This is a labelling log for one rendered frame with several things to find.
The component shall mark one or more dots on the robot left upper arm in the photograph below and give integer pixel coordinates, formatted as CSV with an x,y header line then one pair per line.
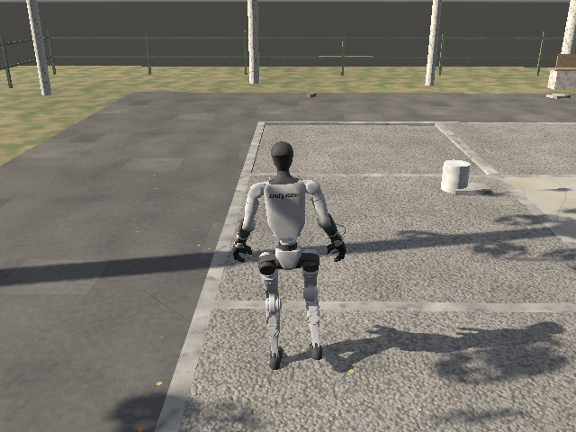
x,y
256,191

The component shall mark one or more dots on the robot right forearm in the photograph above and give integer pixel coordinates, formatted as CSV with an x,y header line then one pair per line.
x,y
333,233

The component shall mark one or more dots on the right robot shin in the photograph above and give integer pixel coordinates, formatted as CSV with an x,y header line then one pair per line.
x,y
313,314

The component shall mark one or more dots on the robot left thigh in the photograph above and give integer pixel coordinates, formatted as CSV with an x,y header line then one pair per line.
x,y
269,273

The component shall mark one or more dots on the robot left forearm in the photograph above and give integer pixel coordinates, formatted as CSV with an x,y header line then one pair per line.
x,y
242,236

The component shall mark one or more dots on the right robot hand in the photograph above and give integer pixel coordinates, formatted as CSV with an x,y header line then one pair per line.
x,y
341,249

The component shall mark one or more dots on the robot right upper arm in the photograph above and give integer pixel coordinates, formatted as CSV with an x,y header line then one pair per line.
x,y
318,201

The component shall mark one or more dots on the left robot hand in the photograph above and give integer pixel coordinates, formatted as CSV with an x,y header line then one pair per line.
x,y
244,250

